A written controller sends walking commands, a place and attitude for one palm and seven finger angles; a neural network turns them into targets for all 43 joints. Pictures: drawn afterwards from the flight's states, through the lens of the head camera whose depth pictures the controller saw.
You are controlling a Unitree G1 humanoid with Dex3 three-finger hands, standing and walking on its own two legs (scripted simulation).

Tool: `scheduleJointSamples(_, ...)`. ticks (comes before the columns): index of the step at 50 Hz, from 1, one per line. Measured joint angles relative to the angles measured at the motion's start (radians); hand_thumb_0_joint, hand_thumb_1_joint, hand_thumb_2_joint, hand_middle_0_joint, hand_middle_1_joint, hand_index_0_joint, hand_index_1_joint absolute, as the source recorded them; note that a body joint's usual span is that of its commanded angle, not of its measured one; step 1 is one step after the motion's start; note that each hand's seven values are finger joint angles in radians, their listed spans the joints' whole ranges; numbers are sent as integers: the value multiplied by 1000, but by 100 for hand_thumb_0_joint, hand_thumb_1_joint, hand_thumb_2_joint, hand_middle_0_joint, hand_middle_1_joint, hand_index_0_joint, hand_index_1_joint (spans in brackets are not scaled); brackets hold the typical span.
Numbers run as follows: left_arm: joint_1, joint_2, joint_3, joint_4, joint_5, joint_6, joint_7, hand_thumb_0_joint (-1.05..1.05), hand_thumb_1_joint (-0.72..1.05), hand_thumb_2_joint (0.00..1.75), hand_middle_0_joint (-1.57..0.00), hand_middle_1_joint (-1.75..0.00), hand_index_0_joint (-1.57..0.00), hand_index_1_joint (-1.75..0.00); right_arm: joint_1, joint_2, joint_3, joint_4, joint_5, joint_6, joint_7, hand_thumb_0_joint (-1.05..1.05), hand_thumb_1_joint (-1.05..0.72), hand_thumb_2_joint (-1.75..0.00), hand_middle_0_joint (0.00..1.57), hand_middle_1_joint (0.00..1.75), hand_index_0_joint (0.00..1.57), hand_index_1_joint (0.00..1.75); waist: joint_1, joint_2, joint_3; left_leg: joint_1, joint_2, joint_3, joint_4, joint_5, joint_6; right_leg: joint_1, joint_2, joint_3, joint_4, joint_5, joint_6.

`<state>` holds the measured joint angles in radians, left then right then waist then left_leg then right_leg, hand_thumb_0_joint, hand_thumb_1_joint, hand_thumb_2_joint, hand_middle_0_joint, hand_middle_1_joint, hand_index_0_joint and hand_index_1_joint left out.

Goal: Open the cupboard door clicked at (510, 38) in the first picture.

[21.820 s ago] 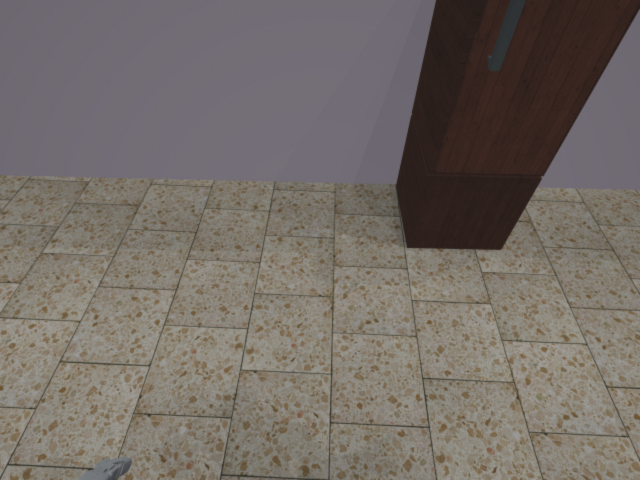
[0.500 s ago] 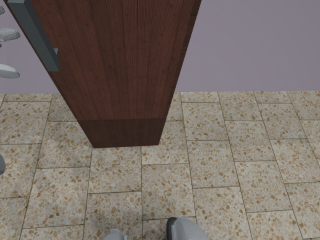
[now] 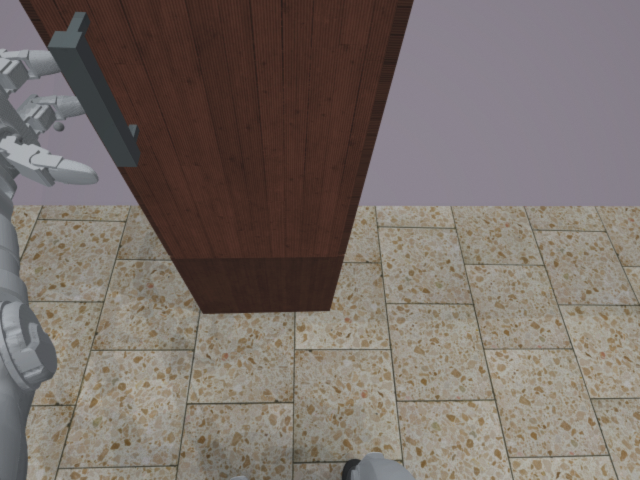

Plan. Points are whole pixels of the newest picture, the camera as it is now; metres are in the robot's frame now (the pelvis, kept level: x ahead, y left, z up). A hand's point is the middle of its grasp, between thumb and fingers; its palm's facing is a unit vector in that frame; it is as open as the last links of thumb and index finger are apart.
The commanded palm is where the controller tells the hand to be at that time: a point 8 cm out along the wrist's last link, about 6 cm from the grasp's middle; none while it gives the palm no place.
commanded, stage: slide the fingers in behind the handle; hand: left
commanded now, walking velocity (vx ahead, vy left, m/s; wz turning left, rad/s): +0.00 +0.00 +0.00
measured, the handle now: (106, 96) +0.53 +0.22 +0.14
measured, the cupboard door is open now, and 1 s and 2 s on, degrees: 0 0 0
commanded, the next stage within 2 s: close the thumb around the handle in 1.00 s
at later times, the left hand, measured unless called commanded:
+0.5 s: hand (74, 137) +0.47 +0.24 +0.14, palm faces +0.04 -1.00 +0.00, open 15.4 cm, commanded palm +0.46 +0.26 +0.14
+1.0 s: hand (118, 125) +0.48 +0.20 +0.14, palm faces -0.04 -1.00 +0.01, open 14.1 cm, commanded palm +0.46 +0.25 +0.14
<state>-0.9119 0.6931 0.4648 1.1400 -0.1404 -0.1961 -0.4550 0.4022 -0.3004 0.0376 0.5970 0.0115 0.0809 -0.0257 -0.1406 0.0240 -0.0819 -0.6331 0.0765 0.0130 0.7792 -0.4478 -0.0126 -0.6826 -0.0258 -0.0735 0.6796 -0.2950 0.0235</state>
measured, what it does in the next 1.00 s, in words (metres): stands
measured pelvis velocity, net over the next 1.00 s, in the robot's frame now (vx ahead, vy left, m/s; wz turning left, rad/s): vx -0.02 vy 0.00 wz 0.00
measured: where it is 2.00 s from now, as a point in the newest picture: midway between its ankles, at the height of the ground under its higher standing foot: outside the picture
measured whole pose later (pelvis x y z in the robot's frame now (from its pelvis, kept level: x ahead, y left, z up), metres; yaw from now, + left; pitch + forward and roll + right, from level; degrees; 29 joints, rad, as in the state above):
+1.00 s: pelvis -0.02 +0.00 +0.00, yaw +0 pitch +15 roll -2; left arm -0.97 0.56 0.40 1.19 -0.12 -0.26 -0.35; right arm 0.40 -0.29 0.04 0.65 0.00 -0.01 -0.03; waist -0.15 0.03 -0.07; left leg -0.62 0.06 0.02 0.78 -0.42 -0.01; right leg -0.68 -0.04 -0.06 0.70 -0.28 0.02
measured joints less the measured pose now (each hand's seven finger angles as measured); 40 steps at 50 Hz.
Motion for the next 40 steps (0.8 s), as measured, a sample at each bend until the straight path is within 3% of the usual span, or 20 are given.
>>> scheduleJointSamples(6,-1,-23,-19,7,-20,-10,2,-1,-50,30,-26,-118,-19,-116,-17,-3,0,9,1,-12,-9,0,-90,-90,20,30,20,30,7,-5,3,12,-3,-7,-5,5,-2,14,-3,-6,-2,0,-3)
scheduleJointSamples(29,-23,-126,-127,11,-36,-39,126,-1,-50,30,-30,-120,0,-110,-4,24,-1,84,-13,-82,-5,0,-90,-90,20,30,20,30,30,3,10,23,-23,-27,1,18,1,37,-23,-22,5,4,1)
scheduleJointSamples(37,-51,-142,-165,27,-14,-59,100,-1,-50,30,-29,-120,-8,-113,-10,19,2,96,-14,-102,-6,0,-90,-90,20,30,20,30,24,0,13,15,-27,-28,10,20,3,29,-27,-22,15,4,1)
scheduleJointSamples(40,-75,-143,-121,59,-19,-55,98,-1,-50,30,-28,-120,-15,-117,-18,17,6,88,-13,-105,-9,0,-90,-90,20,30,20,30,12,-5,17,10,-27,-23,11,21,3,19,-27,-17,20,6,1)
